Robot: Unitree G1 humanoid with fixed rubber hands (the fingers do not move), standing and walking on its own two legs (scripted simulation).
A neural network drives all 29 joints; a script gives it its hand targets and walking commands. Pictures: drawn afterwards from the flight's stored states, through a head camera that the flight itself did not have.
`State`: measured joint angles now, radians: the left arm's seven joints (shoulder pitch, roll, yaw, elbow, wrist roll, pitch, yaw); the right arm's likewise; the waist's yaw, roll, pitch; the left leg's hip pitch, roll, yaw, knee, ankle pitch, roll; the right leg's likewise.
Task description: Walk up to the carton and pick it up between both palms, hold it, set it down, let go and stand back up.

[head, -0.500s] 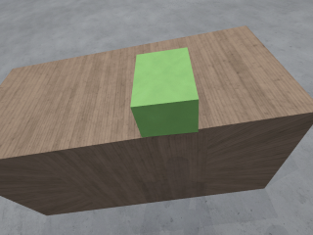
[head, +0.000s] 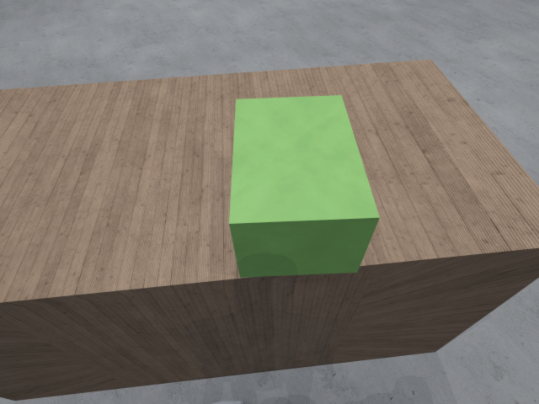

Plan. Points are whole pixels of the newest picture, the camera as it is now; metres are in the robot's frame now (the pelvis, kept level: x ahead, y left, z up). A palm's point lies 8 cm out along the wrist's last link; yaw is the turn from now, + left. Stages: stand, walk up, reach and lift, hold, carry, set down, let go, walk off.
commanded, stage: walk up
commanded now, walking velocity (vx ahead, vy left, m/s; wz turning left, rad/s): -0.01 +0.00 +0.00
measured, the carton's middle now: (293, 181) +0.47 +0.00 +0.04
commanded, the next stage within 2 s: none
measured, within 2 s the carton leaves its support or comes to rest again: neither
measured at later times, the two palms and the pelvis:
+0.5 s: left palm out of the picture +0.03 +0.16 -0.10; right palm out of the picture +0.00 -0.31 -0.15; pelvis -0.03 -0.06 +0.01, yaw +0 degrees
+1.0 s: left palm out of the picture -0.10 +0.17 -0.12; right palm out of the picture -0.03 -0.28 -0.12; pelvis -0.08 -0.05 +0.02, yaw +2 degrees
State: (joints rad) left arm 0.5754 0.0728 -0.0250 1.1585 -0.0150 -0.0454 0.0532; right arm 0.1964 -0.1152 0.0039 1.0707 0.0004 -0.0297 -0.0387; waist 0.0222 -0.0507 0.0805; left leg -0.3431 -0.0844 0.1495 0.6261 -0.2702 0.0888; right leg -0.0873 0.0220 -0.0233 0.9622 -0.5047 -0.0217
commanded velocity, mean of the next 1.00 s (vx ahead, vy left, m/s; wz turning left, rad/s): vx -0.09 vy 0.03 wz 0.01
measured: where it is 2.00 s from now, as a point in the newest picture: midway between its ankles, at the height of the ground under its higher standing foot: outside the picture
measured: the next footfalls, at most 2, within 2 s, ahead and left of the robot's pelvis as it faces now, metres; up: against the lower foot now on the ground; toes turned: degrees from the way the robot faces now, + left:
right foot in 0.42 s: -0.06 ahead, -0.16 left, +0.00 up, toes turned -2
left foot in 0.98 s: -0.10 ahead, +0.03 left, +0.00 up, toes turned +4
